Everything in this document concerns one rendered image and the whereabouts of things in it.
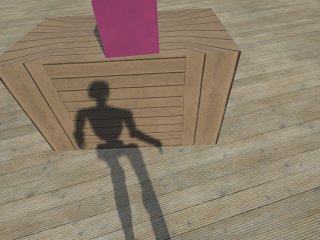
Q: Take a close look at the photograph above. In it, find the carton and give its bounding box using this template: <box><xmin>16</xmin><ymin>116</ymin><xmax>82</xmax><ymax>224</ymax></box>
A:
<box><xmin>91</xmin><ymin>0</ymin><xmax>160</xmax><ymax>58</ymax></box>

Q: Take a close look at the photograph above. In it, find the pedestal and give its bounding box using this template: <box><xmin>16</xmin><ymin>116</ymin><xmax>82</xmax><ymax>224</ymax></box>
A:
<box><xmin>0</xmin><ymin>8</ymin><xmax>241</xmax><ymax>151</ymax></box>

